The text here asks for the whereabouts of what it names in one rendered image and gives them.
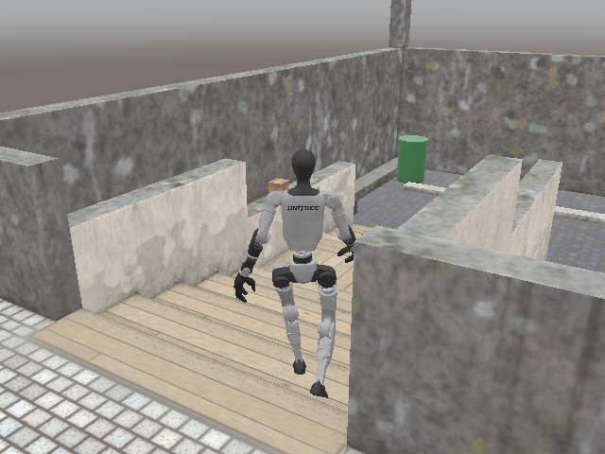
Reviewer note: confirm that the robot right forearm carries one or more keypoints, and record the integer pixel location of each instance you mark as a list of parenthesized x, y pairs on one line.
[(350, 242)]

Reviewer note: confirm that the robot right upper arm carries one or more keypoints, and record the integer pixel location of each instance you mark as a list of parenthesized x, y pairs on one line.
[(333, 202)]

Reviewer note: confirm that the robot right shin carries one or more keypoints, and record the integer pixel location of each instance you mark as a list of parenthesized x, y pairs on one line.
[(324, 353)]

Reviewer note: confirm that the left robot foot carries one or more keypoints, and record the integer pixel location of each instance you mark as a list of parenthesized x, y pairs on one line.
[(299, 367)]

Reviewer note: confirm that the robot right hand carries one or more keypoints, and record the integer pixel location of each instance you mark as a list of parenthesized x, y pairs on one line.
[(345, 250)]

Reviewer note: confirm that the robot left forearm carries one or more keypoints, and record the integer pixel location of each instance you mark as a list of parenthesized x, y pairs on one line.
[(251, 256)]

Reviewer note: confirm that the robot left upper arm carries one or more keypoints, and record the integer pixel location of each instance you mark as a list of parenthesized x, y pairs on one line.
[(273, 200)]

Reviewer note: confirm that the robot left hand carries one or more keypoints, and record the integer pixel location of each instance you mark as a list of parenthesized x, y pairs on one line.
[(238, 285)]

